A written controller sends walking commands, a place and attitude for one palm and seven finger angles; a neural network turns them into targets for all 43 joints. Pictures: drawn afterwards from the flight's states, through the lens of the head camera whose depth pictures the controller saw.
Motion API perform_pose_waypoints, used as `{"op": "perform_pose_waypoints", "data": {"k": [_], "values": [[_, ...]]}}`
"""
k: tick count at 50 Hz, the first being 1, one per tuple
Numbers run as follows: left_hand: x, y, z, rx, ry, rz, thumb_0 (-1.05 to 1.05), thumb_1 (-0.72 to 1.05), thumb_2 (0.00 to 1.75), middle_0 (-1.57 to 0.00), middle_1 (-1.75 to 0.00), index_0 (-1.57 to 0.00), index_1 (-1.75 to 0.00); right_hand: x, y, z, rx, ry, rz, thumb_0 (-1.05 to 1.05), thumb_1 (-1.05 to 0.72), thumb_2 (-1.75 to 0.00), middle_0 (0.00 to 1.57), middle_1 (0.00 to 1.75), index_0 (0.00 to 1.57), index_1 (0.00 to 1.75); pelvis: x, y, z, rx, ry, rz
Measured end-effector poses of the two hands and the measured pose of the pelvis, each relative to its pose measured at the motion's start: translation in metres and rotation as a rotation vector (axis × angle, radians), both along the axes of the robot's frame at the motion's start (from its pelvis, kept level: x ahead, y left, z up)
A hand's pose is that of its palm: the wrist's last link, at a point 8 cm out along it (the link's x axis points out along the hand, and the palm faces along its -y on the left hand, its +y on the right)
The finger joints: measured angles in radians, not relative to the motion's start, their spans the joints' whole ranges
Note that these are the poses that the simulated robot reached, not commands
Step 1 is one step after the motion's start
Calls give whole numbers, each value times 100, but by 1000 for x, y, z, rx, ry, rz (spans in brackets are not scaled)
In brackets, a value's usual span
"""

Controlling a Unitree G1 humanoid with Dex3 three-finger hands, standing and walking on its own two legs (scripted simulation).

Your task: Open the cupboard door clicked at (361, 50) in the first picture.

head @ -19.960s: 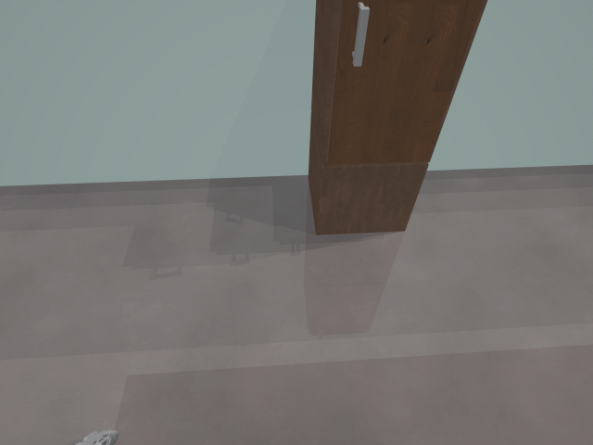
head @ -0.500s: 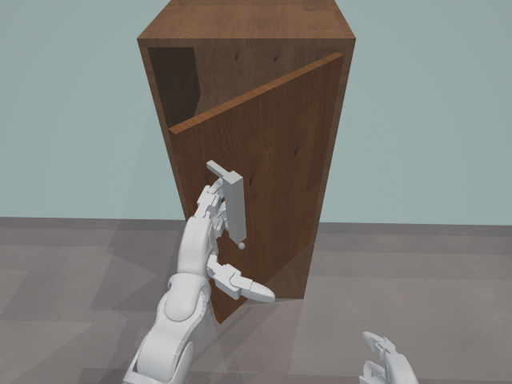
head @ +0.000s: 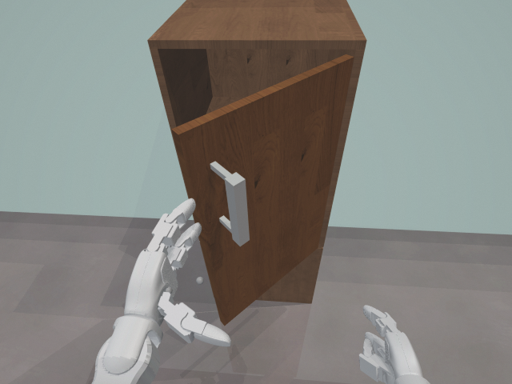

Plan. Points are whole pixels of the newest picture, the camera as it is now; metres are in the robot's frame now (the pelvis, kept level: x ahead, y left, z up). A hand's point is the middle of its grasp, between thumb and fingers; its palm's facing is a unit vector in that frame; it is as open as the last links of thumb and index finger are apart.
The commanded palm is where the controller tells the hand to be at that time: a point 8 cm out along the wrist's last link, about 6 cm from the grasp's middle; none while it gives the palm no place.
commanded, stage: slide the hand sideways off the handle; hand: left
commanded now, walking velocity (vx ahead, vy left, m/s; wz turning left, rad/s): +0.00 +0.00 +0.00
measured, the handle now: (229, 204) +0.36 +0.08 +0.12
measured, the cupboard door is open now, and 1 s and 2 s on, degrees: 46 46 46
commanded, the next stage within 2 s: draw the hand back to the body in 0.16 s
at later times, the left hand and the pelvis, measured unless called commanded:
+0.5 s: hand (171, 291) +0.20 +0.13 +0.13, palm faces -0.02 -1.00 -0.05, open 16.3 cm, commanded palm +0.17 +0.19 +0.13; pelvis +0.00 +0.00 +0.00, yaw +0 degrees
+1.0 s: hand (97, 288) +0.19 +0.21 +0.14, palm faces +0.25 -0.93 -0.28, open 14.5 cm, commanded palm +0.15 +0.26 +0.16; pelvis +0.00 +0.02 +0.01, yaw +0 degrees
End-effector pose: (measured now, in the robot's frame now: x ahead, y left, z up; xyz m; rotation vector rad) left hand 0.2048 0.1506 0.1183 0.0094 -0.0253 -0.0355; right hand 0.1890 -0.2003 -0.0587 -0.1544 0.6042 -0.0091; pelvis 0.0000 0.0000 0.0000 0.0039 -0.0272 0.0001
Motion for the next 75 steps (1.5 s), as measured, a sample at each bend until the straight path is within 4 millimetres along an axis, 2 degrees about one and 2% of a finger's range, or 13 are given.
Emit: {"op": "perform_pose_waypoints", "data": {"k": [11, 20, 30, 40, 49, 59, 75], "values": [[-22, 12, 0, 10, -3, 7, -2, -50, 30, -15, -30, -15, -30, -17, -10, -9, -7, -1, -22, 1, -90, -90, 21, 30, 20, 30, -2, -1, -3, -1, 9, 3], [-20, 13, 5, 27, -36, -6, -2, -50, 30, -15, -30, -15, -30, -25, -13, -11, -16, -19, -36, 1, -90, -90, 20, 30, 20, 30, -6, -1, -5, -2, 13, 2], [-28, 48, 15, 47, -31, 41, -2, -50, 30, -15, -30, -15, -30, -20, -9, -4, -19, -53, -35, 1, -90, -90, 21, 30, 20, 30, -5, 1, -2, -8, 2, 2], [-38, 72, 25, 92, -35, 64, -2, -45, 32, -16, -30, -15, -30, -8, -1, 5, -39, -96, -13, 1, -90, -90, 21, 30, 20, 30, -5, 8, 0, -14, -8, 11], [-46, 102, 36, 275, -69, 271, -1, -22, 42, -17, -30, -16, -30, -10, 11, 6, -71, -24, -7, 1, -90, -90, 21, 30, 20, 30, -3, 15, 11, -15, -30, -8], [-41, 130, 48, 355, -92, 347, -1, 11, 56, -18, -30, -18, -30, -13, 15, -2, -78, 54, -24, 1, -90, -90, 21, 30, 20, 30, 5, 25, 16, -11, -40, -19], [-39, 171, 69, 432, -139, 473, 0, 66, 80, -20, -30, -20, -30, -5, 8, 2, -86, 65, -61, 1, -90, -90, 21, 30, 20, 30, 12, 28, 17, -12, -40, -30]]}}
